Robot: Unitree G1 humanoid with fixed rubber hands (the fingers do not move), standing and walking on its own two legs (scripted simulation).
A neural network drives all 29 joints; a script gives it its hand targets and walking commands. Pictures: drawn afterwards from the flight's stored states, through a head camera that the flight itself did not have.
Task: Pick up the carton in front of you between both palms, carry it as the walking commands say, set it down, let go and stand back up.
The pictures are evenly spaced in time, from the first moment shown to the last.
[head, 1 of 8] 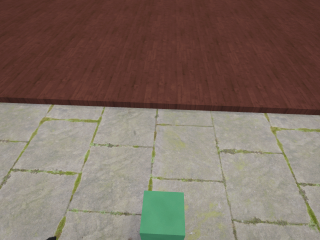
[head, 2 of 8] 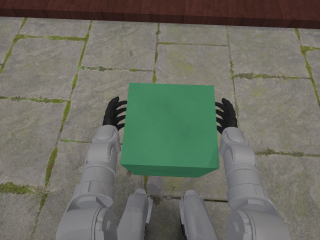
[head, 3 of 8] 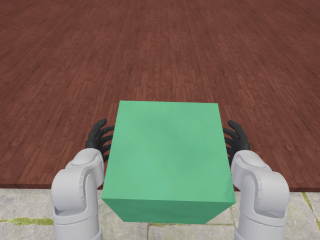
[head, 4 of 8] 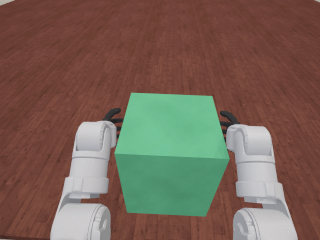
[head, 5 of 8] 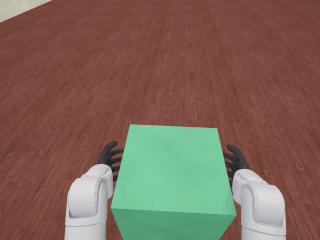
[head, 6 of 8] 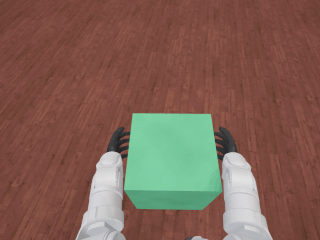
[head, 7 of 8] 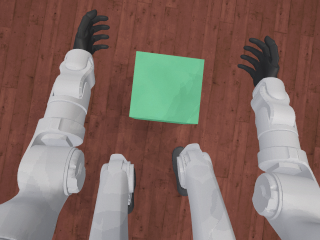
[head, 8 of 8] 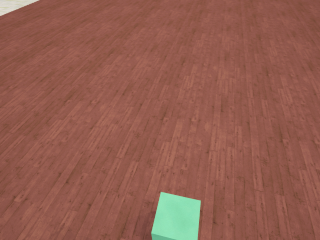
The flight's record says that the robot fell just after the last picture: no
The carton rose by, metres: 0.83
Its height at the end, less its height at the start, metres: +0.07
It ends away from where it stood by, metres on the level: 3.38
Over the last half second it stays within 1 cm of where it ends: yes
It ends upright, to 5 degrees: yes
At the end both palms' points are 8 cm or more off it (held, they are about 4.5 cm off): yes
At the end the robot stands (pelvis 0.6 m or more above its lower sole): yes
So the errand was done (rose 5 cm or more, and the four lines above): yes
